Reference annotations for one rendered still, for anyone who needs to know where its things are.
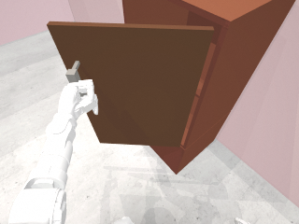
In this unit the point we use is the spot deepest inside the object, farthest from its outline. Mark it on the left robot forearm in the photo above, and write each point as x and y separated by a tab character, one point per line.
55	157

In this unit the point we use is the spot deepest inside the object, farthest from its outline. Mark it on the cupboard door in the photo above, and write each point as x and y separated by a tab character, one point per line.
145	76

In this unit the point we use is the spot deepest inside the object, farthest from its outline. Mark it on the handle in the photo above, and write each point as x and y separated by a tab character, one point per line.
73	76

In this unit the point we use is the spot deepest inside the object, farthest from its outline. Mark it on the robot left upper arm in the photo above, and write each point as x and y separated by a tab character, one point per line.
40	206

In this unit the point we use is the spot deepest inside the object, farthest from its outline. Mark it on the left robot shin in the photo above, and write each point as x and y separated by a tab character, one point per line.
126	218

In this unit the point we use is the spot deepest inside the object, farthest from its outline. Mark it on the robot left hand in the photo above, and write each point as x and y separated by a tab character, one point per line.
72	103

